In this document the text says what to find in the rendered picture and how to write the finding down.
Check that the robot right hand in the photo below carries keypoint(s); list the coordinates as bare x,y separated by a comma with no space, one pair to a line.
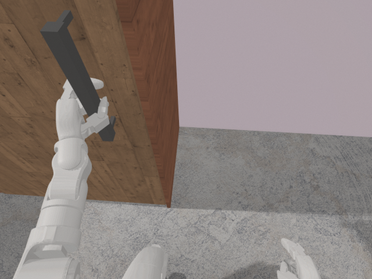
304,266

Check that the handle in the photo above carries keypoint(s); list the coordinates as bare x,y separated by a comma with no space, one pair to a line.
65,52

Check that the robot left upper arm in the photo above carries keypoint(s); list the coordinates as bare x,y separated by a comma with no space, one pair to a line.
52,268

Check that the wardrobe door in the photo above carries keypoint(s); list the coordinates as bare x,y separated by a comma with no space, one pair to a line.
31,82

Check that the robot left forearm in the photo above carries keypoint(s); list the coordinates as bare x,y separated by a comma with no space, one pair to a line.
58,228

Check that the robot left hand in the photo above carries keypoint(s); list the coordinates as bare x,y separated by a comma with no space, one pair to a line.
69,114

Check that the robot left thigh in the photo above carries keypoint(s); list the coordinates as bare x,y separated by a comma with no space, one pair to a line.
150,263

